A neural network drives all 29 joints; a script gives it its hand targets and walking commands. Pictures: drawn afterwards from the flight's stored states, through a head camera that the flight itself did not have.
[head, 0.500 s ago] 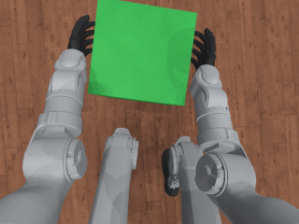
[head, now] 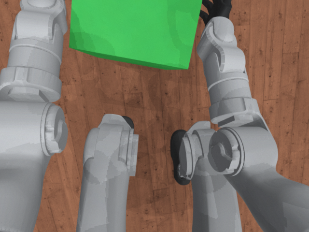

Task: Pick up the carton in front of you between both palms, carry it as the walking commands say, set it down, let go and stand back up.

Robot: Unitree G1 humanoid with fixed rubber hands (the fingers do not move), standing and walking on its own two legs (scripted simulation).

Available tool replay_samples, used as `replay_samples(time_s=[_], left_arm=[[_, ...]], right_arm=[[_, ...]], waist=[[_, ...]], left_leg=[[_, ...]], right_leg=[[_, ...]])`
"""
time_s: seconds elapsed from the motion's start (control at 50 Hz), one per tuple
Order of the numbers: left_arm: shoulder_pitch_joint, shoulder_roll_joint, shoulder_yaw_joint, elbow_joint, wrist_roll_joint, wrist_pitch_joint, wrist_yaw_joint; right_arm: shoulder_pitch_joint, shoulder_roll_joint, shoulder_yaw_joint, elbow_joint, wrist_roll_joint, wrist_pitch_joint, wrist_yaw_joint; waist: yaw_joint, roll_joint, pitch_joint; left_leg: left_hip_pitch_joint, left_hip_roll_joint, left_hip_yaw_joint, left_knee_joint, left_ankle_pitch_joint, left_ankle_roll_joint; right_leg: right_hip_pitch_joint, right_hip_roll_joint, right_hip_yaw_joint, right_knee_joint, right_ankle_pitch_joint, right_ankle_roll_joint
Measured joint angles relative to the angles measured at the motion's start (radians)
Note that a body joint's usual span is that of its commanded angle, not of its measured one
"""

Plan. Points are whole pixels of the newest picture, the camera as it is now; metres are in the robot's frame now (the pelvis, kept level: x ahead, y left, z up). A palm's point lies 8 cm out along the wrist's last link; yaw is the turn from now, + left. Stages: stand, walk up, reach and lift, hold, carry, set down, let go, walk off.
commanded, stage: set down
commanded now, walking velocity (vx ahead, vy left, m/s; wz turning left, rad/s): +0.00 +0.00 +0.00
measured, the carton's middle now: (138, 17) +0.53 +0.11 -0.24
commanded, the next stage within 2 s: none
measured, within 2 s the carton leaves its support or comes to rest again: rests again in 0.36 s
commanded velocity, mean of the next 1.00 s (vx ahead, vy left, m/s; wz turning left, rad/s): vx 0.00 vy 0.00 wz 0.00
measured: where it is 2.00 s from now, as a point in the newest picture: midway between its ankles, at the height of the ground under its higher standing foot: (152, 160)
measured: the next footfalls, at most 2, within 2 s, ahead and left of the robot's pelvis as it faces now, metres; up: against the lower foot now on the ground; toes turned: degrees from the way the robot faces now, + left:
none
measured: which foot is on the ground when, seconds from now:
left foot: down 0.00-1.00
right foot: down 0.00-1.00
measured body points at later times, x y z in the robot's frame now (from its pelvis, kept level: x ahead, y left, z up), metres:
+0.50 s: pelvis -0.01 -0.01 -0.02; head +0.35 +0.07 +0.23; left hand +0.53 +0.25 -0.19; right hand +0.54 -0.06 -0.19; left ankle +0.12 +0.10 -0.36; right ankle +0.10 -0.12 -0.36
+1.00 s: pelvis -0.01 -0.01 -0.02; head +0.35 +0.07 +0.23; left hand +0.53 +0.25 -0.20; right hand +0.54 -0.06 -0.19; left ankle +0.12 +0.10 -0.36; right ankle +0.10 -0.12 -0.36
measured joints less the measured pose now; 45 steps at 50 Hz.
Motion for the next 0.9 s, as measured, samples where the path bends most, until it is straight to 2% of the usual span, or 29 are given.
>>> replay_samples(time_s=[0.12,0.26,0.4,0.5,0.9], left_arm=[[-0.02,-0.011,0.007,0.061,0.002,-0.01,0.004],[-0.028,-0.002,0.033,0.105,0.03,-0.02,-0.012],[-0.041,0.024,0.029,0.127,0.018,-0.032,-0.022],[-0.056,0.021,0.035,0.135,0.016,-0.038,-0.045],[-0.063,0.026,0.14,0.139,0.109,-0.043,-0.126]], right_arm=[[0.0,-0.013,-0.005,0.041,-0.003,-0.003,0.013],[-0.026,-0.009,-0.033,0.084,-0.038,0.001,0.043],[-0.071,-0.028,-0.003,0.13,-0.032,0.003,0.048],[-0.084,-0.054,0.004,0.155,-0.027,-0.007,0.057],[-0.102,-0.055,-0.059,0.185,-0.089,-0.03,0.154]], waist=[[0.002,0.0,-0.01],[0.005,-0.009,0.006],[0.001,-0.012,0.052],[0.009,-0.015,0.069],[0.007,-0.022,0.094]], left_leg=[[-0.006,0.002,0.003,0.026,-0.006,0.002],[-0.007,0.014,0.002,0.04,-0.001,-0.002],[-0.003,0.031,0.009,0.056,0.001,0.001],[0.002,0.037,0.014,0.065,-0.002,0.001],[0.014,0.039,0.007,0.081,-0.008,0.0]], right_leg=[[-0.006,0.003,0.0,0.029,-0.009,0.0],[-0.018,0.016,-0.002,0.043,0.008,-0.002],[-0.026,0.033,0.004,0.06,0.021,0.003],[-0.027,0.038,0.008,0.072,0.022,0.003],[-0.016,0.04,-0.001,0.087,0.019,-0.004]])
